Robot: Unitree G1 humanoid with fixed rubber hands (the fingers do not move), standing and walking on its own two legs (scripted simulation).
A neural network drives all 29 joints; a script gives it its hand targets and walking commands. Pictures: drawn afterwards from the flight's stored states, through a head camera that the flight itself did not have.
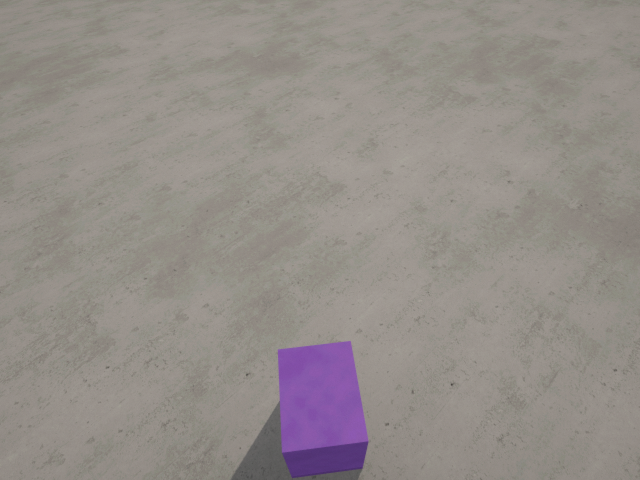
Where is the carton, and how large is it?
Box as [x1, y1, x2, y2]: [278, 341, 368, 477]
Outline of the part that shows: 350,341 278,349 282,453 292,477 362,468 368,441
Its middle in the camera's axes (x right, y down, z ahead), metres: +0.00 +0.47 +1.08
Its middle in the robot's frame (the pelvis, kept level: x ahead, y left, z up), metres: +0.43 +0.02 -0.64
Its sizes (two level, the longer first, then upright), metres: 0.256 0.201 0.276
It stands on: the floor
